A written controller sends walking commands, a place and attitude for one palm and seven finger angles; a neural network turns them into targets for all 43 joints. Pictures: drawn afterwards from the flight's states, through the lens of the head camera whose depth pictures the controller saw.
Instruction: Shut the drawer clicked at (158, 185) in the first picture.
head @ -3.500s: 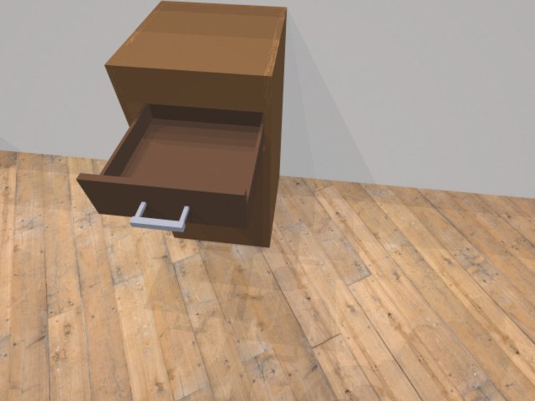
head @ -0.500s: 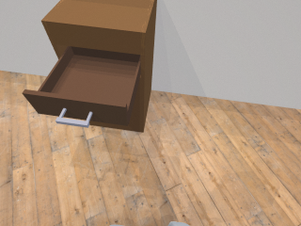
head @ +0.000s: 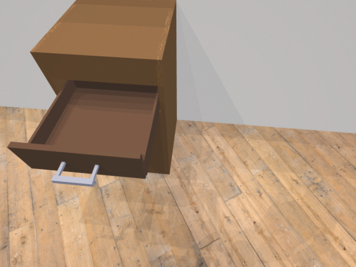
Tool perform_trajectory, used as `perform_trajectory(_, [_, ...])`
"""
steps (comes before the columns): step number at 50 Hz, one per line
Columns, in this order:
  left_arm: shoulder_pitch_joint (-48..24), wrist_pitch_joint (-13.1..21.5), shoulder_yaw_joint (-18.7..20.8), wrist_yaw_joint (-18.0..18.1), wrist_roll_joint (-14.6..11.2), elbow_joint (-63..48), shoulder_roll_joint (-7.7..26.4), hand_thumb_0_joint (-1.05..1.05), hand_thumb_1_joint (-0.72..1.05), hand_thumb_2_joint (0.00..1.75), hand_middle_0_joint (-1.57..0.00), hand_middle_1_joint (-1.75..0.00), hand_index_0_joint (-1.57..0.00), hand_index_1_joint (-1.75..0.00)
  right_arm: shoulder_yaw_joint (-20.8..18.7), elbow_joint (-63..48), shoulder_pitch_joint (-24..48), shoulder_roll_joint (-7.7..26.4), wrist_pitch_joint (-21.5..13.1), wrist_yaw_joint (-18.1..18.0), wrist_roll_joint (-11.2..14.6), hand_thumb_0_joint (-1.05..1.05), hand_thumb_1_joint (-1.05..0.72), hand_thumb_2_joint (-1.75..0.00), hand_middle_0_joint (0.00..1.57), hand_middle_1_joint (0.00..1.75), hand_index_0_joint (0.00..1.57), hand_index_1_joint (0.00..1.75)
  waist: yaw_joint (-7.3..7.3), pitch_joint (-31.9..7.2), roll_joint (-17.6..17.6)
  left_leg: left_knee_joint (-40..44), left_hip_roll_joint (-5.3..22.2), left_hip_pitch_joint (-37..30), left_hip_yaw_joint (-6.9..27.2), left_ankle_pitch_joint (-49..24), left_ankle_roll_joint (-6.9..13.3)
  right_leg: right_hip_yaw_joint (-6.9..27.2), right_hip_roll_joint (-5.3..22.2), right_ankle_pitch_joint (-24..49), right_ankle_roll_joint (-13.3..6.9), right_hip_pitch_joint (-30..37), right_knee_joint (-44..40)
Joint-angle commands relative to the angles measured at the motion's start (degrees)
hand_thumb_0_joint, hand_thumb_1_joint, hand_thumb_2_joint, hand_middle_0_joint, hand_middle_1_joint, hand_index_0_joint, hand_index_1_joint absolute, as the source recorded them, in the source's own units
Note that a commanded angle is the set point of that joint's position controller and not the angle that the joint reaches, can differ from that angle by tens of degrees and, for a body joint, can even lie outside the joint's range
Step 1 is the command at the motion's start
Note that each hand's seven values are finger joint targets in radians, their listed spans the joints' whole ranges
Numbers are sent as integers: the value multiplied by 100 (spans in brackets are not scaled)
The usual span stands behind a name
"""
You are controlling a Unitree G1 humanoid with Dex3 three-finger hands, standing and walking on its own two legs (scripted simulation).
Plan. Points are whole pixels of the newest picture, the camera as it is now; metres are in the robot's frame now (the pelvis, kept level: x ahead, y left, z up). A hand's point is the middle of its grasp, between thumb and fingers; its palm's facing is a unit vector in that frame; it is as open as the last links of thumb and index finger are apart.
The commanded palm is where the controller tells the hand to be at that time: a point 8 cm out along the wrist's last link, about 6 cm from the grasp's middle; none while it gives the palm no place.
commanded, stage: come to a stop and stand still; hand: left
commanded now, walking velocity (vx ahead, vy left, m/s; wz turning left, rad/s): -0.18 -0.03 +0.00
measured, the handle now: (76, 174) +0.36 +0.33 -0.12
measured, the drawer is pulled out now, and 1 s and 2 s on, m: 0.30 0.30 0.30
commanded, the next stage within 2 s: look again from close up in 1.24 s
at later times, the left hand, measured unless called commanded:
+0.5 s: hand out of the picture +0.11 +0.20 -0.17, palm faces +0.07 -0.96 -0.26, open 7.4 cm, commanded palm none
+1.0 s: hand out of the picture +0.05 +0.18 -0.17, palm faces +0.06 -0.98 -0.21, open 7.4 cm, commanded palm none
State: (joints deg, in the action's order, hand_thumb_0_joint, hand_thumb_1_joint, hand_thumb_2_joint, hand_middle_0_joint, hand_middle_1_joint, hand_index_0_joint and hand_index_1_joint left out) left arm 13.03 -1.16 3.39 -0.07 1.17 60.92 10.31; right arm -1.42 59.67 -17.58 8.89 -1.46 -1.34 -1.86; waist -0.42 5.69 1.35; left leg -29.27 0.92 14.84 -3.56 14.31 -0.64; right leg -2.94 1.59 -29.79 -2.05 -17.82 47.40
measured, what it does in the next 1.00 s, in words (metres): steps on the spot: right foot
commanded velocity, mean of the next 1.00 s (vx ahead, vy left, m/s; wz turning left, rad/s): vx -0.07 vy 0.02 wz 0.00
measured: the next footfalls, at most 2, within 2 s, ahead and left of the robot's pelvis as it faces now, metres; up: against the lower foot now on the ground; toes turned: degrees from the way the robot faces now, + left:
right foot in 0.04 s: +0.05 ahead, -0.12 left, +0.00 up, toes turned +2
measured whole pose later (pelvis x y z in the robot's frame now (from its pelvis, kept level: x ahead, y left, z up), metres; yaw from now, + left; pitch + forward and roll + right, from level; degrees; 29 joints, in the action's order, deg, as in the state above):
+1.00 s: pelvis +0.02 +0.00 +0.00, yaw +2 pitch -2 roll -1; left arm 17.5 -1.1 0.0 1.5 1.2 53.6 10.6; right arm -0.9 53.0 -12.7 10.2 1.6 -0.1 -1.3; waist 0.3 1.2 -0.4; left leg -31.5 -0.5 17.3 -2.9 12.6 2.6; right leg -0.3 -0.4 -17.4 0.1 -11.6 30.9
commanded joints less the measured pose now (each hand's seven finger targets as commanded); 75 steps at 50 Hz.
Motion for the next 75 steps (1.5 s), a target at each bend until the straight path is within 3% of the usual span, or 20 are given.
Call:
perform_trajectory(1, [810,321,33,88,-7,-58,554,0,90,90,-20,-30,-20,-30,-79,-160,64,565,-33,-97,164,0,-90,-90,20,30,20,30,314,-596,660,93,405,387,327,-594,170,1150,733,2578,-37,1345,-2965])
perform_trajectory(2, [601,321,51,117,-35,-48,913,0,90,90,-20,-30,-20,-30,-64,-150,-109,470,25,-46,187,0,-90,-90,20,30,20,30,76,-546,900,93,177,220,103,307,-88,1690,1576,3175,-426,1075,-3147])
perform_trajectory(3, [249,252,39,100,-6,-162,1110,0,90,90,-20,-30,-20,-30,-88,-3,-390,450,67,-5,173,0,-90,-90,20,30,20,30,-107,-624,202,293,126,-488,130,326,-106,1564,1649,2674,-539,459,-2950])
perform_trajectory(5, [71,250,55,189,-52,-129,812,0,90,90,-20,-30,-20,-30,-104,114,-229,341,170,-50,139,0,-90,-90,20,30,20,30,-44,-317,964,129,218,-389,124,-617,-68,958,982,4557,-312,694,-2549])
perform_trajectory(8, [355,196,125,295,-69,-87,859,0,90,90,-20,-30,-20,-30,-170,108,-149,453,248,-106,147,0,-90,-90,20,30,20,30,89,-505,468,-178,275,-83,0,-1024,-135,822,1062,6938,-271,1561,-2040])
perform_trajectory(12, [280,87,251,350,-17,-171,1031,0,90,90,-20,-30,-20,-30,-245,-153,246,514,353,-95,142,0,-90,-90,20,30,20,30,218,-531,712,-581,132,591,13,876,-183,1072,1521,7873,-793,2116,-2014])
perform_trajectory(15, [-83,49,252,323,-53,-311,995,0,90,90,-20,-30,-20,-30,-274,-169,102,643,345,-92,128,0,-90,-90,20,30,20,30,22,-805,377,331,377,-382,136,-1602,-88,622,1064,6754,-422,1628,-1593])
perform_trajectory(18, [-248,6,140,322,-69,-579,596,0,90,90,-20,-30,-20,-30,-337,-188,-208,1129,320,-132,78,0,-90,-90,20,30,20,30,-160,-921,-1641,607,1857,-1678,1208,-6284,942,14,-160,333,149,-26,-68])
perform_trajectory(20, [-422,-91,147,262,-84,-581,535,0,90,90,-20,-30,-20,-30,-291,-303,47,1047,333,-193,14,0,-90,-90,20,30,20,30,-104,-491,-1287,683,1871,-1106,1116,-5350,1283,596,-138,-570,81,-246,765])
perform_trajectory(24, [-208,-76,134,166,-59,-604,484,0,90,90,-20,-30,-20,-30,-328,-500,510,1232,291,-174,-12,0,-90,-90,20,30,20,30,42,-757,-1258,636,1528,-1134,849,-4252,997,312,-168,84,105,97,-275])
perform_trajectory(25, [563,86,-66,173,-78,-916,1142,0,90,90,-20,-30,-20,-30,-319,-1117,815,1367,284,-136,47,0,-90,-90,20,30,20,30,351,-1318,-974,-53,1342,-1650,901,-3671,651,288,-67,829,260,307,-1892])
perform_trajectory(27, [362,173,125,248,49,-1013,1273,0,90,90,-20,-30,-20,-30,-279,-1413,625,733,190,-44,87,0,-90,-90,20,30,20,30,159,-1619,1270,-1524,-32,650,120,732,76,1957,1291,4695,-147,1577,-2448])
perform_trajectory(28, [374,216,118,258,79,-1165,1330,0,90,90,-20,-30,-20,-30,-259,-1510,569,706,222,-24,80,0,-90,-90,20,30,20,30,157,-1417,1028,-1902,-65,1104,438,1518,28,2151,1753,4713,-702,1606,-2305])
perform_trajectory(29, [248,189,84,258,123,-1281,1288,0,90,90,-20,-30,-20,-30,-287,-1518,731,594,239,-1,75,0,-90,-90,20,30,20,30,78,-999,212,-2084,-176,1166,358,1492,29,1821,1451,5003,-820,1282,-2081])
perform_trajectory(31, [203,216,103,344,85,-1345,1113,0,90,90,-20,-30,-20,-30,-241,-1566,828,589,265,7,54,0,-90,-90,20,30,20,30,81,-795,1276,-2271,-82,1633,336,1579,111,1865,1350,6440,-848,1562,-1787])
perform_trajectory(33, [119,181,64,376,80,-1429,1112,0,90,90,-20,-30,-20,-30,-234,-1514,736,604,256,19,110,0,-90,-90,20,30,20,30,-37,-721,972,-1543,-70,1163,253,1150,127,1438,1172,6083,-780,1236,-1691])
perform_trajectory(35, [-98,119,50,354,24,-1550,1178,0,90,90,-20,-30,-20,-30,-233,-1270,123,650,194,44,97,0,-90,-90,20,30,20,30,-287,-776,483,-89,-107,-149,107,-459,186,1026,766,4784,-426,539,-1385])
perform_trajectory(38, [369,16,-80,307,-37,-1451,768,0,90,90,-20,-30,-20,-30,-281,-1244,306,1150,176,38,24,0,-90,-90,20,30,20,30,-4,-465,-1149,509,1137,-185,1383,-1799,829,217,-101,937,132,-31,-1151])
perform_trajectory(44, [569,97,-131,194,1,-1102,727,0,90,90,-20,-30,-20,-30,-202,-1216,586,956,175,53,38,0,-90,-90,20,30,20,30,62,-228,-332,756,525,415,954,702,452,581,93,1392,0,344,-2093])
perform_trajectory(75, [1309,224,-261,294,1,-108,165,0,90,90,-20,-30,-20,-30,-55,166,-357,517,133,20,105,0,-90,-90,20,30,20,30,-12,-77,-139,1057,513,179,869,678,285,805,239,1166,32,100,-2708])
